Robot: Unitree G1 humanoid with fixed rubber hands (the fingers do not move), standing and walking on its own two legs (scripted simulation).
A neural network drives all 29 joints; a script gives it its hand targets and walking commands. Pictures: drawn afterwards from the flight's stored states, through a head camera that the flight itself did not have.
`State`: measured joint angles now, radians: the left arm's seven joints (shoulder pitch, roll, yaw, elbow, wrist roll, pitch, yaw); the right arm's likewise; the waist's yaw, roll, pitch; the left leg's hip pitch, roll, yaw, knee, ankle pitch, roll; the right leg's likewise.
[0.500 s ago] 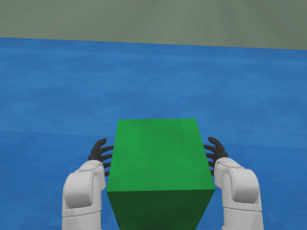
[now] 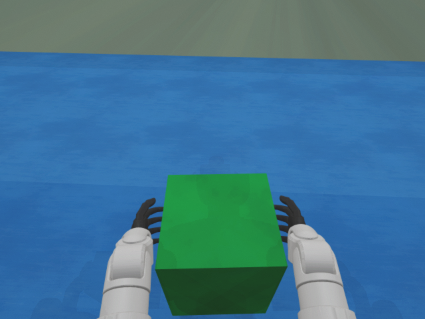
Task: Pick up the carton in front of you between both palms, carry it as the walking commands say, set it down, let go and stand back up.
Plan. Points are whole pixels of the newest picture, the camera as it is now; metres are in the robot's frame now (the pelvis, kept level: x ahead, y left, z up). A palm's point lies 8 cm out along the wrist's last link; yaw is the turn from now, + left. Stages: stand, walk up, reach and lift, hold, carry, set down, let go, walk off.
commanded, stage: carry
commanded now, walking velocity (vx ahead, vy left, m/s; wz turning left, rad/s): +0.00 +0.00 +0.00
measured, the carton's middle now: (218, 246) +0.31 +0.00 -0.04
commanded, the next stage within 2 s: hold in 1.16 s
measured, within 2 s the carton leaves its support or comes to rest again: neither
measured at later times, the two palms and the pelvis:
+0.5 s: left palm (143, 245) +0.27 +0.14 +0.05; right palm (305, 243) +0.27 -0.16 +0.05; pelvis -0.03 -0.01 +0.00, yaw +0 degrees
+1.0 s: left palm (149, 249) +0.26 +0.13 +0.05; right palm (313, 247) +0.26 -0.17 +0.05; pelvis -0.04 -0.02 +0.00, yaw +0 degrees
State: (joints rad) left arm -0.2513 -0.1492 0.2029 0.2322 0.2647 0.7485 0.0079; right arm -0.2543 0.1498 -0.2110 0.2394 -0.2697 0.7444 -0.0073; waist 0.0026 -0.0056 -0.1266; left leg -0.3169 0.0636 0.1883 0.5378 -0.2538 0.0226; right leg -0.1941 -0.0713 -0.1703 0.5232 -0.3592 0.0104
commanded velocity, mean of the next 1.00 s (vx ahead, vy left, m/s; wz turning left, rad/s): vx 0.00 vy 0.00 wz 0.00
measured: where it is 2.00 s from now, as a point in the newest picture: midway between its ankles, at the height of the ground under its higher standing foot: outside the picture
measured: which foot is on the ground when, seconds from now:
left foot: down 0.00-1.00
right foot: down 0.00-1.00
